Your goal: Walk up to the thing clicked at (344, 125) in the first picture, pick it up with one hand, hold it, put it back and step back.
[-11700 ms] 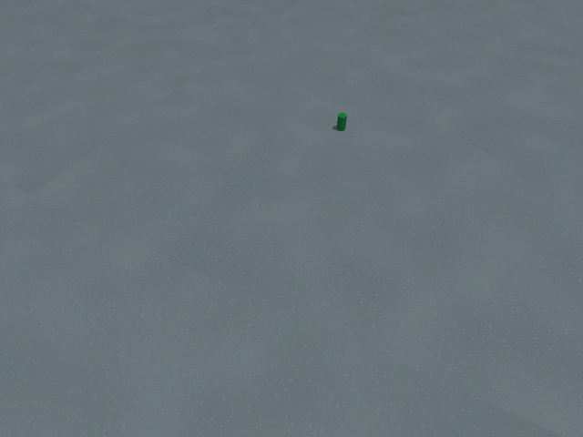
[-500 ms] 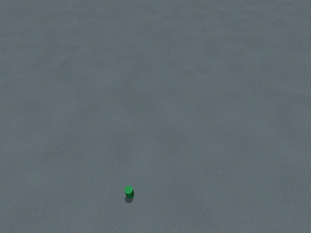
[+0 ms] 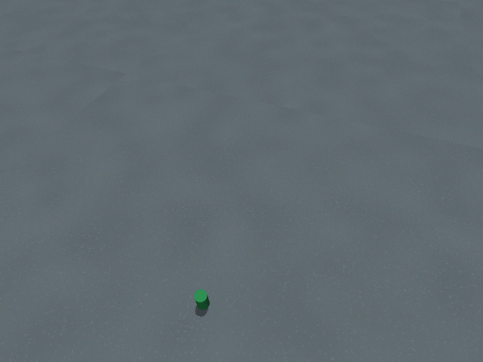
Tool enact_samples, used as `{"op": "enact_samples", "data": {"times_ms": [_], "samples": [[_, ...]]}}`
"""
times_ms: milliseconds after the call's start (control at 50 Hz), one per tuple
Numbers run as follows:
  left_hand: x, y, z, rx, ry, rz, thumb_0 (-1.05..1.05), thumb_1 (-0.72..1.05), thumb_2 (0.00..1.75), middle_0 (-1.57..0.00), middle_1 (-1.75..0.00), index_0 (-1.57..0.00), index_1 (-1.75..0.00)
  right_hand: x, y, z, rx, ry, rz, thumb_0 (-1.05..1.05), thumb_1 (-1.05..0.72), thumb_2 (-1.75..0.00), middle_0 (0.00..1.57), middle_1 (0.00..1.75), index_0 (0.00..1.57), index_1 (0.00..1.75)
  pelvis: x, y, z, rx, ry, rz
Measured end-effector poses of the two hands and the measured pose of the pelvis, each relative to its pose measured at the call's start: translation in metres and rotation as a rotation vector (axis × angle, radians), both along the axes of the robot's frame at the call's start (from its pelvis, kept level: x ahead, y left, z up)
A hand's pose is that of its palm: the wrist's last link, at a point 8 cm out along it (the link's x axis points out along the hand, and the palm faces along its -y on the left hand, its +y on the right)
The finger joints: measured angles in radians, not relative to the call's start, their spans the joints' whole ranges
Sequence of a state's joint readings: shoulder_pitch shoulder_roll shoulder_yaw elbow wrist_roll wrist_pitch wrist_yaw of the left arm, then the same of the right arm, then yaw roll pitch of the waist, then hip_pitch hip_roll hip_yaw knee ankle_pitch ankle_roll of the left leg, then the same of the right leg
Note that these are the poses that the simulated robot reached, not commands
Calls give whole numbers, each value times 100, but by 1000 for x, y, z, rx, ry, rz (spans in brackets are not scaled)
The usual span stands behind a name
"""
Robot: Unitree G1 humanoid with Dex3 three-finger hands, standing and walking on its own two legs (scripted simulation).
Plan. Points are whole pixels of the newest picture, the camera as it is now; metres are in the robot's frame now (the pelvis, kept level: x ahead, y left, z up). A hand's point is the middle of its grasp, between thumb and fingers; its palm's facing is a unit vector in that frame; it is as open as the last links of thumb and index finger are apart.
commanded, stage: stand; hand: left
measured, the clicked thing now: (202, 299) +0.48 +0.19 -0.74
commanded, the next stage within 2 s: walk up in 0.30 s
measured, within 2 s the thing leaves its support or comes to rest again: neither
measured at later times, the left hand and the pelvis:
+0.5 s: hand out of the picture +0.08 +0.25 -0.16, palm faces +0.00 -0.94 -0.34, open 7.4 cm; pelvis +0.02 +0.00 +0.00, yaw -1 degrees
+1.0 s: hand out of the picture +0.12 +0.25 -0.16, palm faces -0.04 -0.94 -0.34, open 7.4 cm; pelvis +0.02 +0.00 -0.01, yaw -3 degrees
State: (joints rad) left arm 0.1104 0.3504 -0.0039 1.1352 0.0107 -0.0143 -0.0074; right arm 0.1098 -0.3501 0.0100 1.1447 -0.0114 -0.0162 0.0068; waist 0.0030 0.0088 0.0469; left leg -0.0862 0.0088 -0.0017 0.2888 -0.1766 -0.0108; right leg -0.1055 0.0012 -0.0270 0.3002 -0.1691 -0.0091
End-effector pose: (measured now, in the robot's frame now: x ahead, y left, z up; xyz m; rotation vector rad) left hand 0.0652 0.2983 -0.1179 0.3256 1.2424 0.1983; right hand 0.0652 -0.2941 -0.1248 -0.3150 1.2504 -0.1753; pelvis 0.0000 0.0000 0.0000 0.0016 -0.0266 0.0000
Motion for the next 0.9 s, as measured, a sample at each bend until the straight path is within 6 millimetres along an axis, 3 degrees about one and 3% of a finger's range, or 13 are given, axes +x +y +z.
{"op": "enact_samples", "data": {"times_ms": [500, 900], "samples": [[12, -1, -3, -12, -23, 19, 1, 91, 89, -20, -30, -20, -30, 10, -8, 4, -23, -46, -9, 1, -90, -90, 20, 30, 20, 30, 16, -2, -3, -3, -13, -19], [46, -7, -3, -13, -60, -28, 1, 91, 89, -20, -30, -20, -30, 16, -9, 2, -20, -74, -48, 1, -90, -90, 20, 30, 20, 30, 25, -4, -7, -3, -25, -48]]}}
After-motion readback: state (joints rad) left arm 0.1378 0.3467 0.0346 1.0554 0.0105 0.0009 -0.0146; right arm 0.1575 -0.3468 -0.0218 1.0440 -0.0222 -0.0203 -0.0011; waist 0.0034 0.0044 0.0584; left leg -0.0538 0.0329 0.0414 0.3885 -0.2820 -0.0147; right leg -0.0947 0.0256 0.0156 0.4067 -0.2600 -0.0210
